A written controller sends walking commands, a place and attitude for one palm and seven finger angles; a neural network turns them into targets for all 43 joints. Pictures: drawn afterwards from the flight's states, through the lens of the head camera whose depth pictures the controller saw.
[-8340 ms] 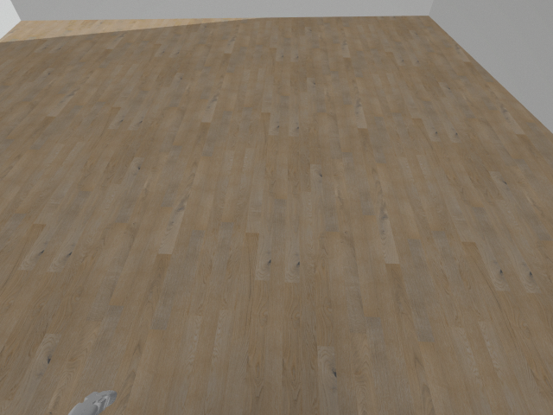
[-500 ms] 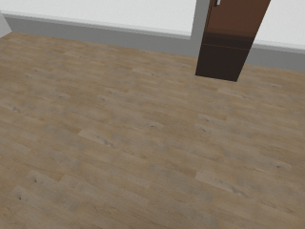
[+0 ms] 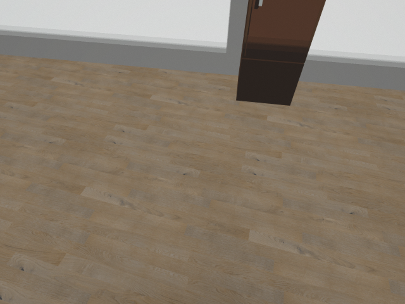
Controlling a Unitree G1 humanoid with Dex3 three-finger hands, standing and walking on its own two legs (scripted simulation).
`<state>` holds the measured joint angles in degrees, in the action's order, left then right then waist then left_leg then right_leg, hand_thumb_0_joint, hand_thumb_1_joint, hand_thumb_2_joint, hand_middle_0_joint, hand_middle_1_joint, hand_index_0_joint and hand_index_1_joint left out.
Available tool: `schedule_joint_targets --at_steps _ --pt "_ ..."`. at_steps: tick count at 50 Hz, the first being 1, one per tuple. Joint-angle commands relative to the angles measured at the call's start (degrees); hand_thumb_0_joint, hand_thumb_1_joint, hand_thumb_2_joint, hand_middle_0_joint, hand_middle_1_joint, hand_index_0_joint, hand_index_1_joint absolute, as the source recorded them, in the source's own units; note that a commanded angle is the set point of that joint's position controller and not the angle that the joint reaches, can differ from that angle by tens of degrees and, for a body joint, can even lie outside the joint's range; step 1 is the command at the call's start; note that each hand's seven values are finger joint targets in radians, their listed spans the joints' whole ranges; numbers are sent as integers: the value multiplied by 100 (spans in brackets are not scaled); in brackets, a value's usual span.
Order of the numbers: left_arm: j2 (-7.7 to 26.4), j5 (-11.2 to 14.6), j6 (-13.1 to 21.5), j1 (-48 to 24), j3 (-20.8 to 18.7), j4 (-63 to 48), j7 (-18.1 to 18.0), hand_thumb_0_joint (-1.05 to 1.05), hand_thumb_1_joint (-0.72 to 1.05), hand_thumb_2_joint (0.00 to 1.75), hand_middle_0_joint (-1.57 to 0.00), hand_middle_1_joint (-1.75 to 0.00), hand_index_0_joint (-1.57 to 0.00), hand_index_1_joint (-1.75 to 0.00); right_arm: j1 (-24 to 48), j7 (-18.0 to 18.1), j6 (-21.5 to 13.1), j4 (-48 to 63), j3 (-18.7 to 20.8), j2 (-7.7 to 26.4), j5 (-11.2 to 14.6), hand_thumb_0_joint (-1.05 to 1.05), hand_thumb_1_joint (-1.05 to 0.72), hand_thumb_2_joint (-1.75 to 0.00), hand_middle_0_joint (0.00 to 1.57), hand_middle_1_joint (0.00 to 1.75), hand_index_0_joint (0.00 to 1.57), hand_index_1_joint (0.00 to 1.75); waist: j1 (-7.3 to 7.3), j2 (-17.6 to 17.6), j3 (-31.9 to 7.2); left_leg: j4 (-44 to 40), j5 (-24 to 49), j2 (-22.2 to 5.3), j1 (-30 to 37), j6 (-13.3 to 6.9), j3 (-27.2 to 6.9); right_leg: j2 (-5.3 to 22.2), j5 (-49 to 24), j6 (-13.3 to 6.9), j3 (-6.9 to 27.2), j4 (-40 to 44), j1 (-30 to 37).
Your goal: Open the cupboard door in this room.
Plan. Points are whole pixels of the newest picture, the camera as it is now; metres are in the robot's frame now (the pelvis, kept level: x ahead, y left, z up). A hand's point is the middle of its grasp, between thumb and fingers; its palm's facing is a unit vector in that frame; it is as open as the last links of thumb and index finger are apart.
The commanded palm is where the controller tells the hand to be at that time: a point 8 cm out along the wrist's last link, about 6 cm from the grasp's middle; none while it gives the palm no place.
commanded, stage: turn or walk to find it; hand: left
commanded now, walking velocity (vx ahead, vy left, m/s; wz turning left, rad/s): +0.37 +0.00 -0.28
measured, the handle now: out of the picture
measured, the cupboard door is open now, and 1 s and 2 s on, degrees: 0 0 0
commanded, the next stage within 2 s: stand and wait in 0.28 s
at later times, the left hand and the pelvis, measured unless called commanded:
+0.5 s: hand (163, 289) +0.20 +0.10 -0.17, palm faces -0.06 -0.98 -0.19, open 7.2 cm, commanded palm none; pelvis +0.18 -0.07 +0.00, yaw -5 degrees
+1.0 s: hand (157, 242) +0.31 +0.14 -0.18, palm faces -0.03 -0.97 -0.22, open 7.4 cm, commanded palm none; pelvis +0.27 -0.05 +0.00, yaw -4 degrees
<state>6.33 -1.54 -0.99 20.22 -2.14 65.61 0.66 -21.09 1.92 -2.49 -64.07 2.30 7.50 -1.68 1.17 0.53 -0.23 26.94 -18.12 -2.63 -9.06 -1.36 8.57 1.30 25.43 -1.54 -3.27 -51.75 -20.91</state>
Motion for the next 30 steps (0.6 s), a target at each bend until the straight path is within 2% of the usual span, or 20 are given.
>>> schedule_joint_targets --at_steps 1,3,5,8,9,10,11,12,13,14,15,17,18,20,21,23,26,28,29,30 --pt "265 -18 217 -768 -108 -755 57 0 90 90 -20 -30 -20 -30 -706 36 -142 17 160 890 -24 0 -90 -90 20 30 20 30 131 269 741 -1813 -262 -1902 665 -899 -1792 488 -215 114 89 -369 -1683" --pt "210 0 207 -896 -103 -810 93 0 90 90 -20 -30 -20 -30 -702 33 -166 4 163 881 -32 0 -90 -90 20 30 20 30 103 309 651 -1693 298 -1691 637 -791 -1279 470 -448 163 -97 81 -1384" --pt "247 12 199 -1040 -123 -889 117 0 90 90 -20 -30 -20 -30 -584 7 -159 -26 181 902 -37 0 -90 -90 20 30 20 30 48 554 700 -1597 624 -1623 498 -691 -849 464 -601 192 -260 690 -1037" --pt "364 18 234 -1000 -163 -866 134 0 90 90 -20 -30 -20 -30 -503 -39 -117 -58 212 963 -46 0 -90 -90 20 30 20 30 -53 726 750 -1221 778 -1505 112 -497 -482 263 -917 139 -555 1428 -177" --pt "448 5 252 -712 -188 -780 129 0 90 90 -20 -30 -20 -30 -419 -46 -105 -51 214 982 -27 0 -90 -90 20 30 20 30 -241 590 643 -868 1094 -1424 13 -401 -327 151 -1183 98 -671 1726 293" --pt "614 -15 289 -150 -227 -570 111 0 90 90 -20 -30 -20 -30 -358 -63 -97 -42 207 1002 1 0 -90 -90 20 30 20 30 -510 331 411 -99 1555 -1196 -184 -246 -16 -17 -1356 45 -802 2007 1097" --pt "987 -36 357 674 -312 -318 67 0 90 90 -20 -30 -20 -30 -284 -106 -113 4 201 931 36 0 -90 -90 20 30 20 30 -891 -167 -2 1189 1595 -940 -804 -46 303 260 -1252 -115 -363 2263 2249" --pt "1690 -50 433 1430 -467 -105 -34 0 90 90 -20 -30 -20 -30 -249 -171 -142 200 99 480 97 0 -90 -90 20 30 20 30 -1131 -1942 -479 3043 -577 -344 -2180 178 480 1764 -779 -600 1894 3023 3258" --pt "1898 86 423 1541 -452 -61 -107 0 90 90 -20 -30 -20 -30 146 -184 -99 527 73 591 111 0 -90 -90 20 30 20 30 -1023 -1883 -404 4169 -1541 -141 -2858 187 -97 2446 -1059 -942 3372 3773 3165" --pt "1851 100 420 1038 -464 -164 -147 0 90 90 -20 -30 -20 -30 270 -190 -67 507 144 638 99 0 -90 -90 20 30 20 30 -857 -1415 -100 4625 -1153 -428 -2934 129 -505 2440 -463 -1056 3126 3848 2635" --pt "1639 87 445 573 -403 -309 -138 0 90 90 -20 -30 -20 -30 619 -208 -56 506 150 581 81 0 -90 -90 20 30 20 30 -806 -1172 349 4803 -697 -575 -3065 141 -631 2289 -488 -949 2823 3920 1919" --pt "1153 64 481 -64 -199 -482 -141 0 90 90 -20 -30 -20 -30 554 -197 -10 456 125 521 37 0 -90 -90 20 30 20 30 -381 -533 613 4336 -176 -738 -2553 201 -726 1922 -1827 -740 1711 3816 1085" --pt "1004 51 499 -251 -152 -498 -153 0 90 90 -20 -30 -20 -30 325 -191 47 338 114 385 34 0 -90 -90 20 30 20 30 -189 -427 566 4037 -46 -708 -2222 253 -659 1731 -2515 -645 1158 3786 846" --pt "955 24 530 -346 -77 -511 -173 0 90 90 -20 -30 -20 -30 48 -185 159 271 70 316 37 0 -90 -90 20 30 20 30 40 -579 364 3451 26 -614 -1843 402 -503 1486 -3608 -557 450 3641 691" --pt "931 22 534 -384 -73 -509 -181 0 90 90 -20 -30 -20 -30 57 -184 188 278 52 295 43 0 -90 -90 20 30 20 30 73 -625 321 3166 134 -576 -1761 448 -438 1401 -3924 -567 255 3586 705" --pt "964 29 528 -342 -34 -432 -178 0 90 90 -20 -30 -20 -30 295 -210 193 364 28 277 76 0 -90 -90 20 30 20 30 44 -740 296 2547 415 -477 -1617 476 -339 1253 -4236 -554 113 3534 799" --pt "985 35 482 -182 -24 -325 -199 0 90 90 -20 -30 -20 -30 805 -206 132 505 -29 333 93 0 -90 -90 20 30 20 30 -133 -759 219 1526 642 -325 -1430 461 -237 1192 -4454 -532 155 3313 1215" --pt "993 45 434 -166 -25 -252 -227 0 90 90 -20 -30 -20 -30 924 -179 81 526 -43 375 95 0 -90 -90 20 30 20 30 -145 -767 204 925 976 -267 -936 427 -287 1187 -4229 -458 186 3108 1184" --pt "965 59 403 -219 -14 -247 -247 0 90 90 -20 -30 -20 -30 778 -164 49 466 -48 422 89 0 -90 -90 20 30 20 30 -42 -723 173 466 1400 -233 -525 422 -292 1097 -3924 -338 143 2931 1083" --pt "876 69 370 -134 7 -213 -270 0 90 90 -20 -30 -20 -30 543 -163 1 357 -36 556 76 0 -90 -90 20 30 20 30 18 -350 24 58 2204 -281 -12 401 -398 929 -3446 -161 51 2581 1023"
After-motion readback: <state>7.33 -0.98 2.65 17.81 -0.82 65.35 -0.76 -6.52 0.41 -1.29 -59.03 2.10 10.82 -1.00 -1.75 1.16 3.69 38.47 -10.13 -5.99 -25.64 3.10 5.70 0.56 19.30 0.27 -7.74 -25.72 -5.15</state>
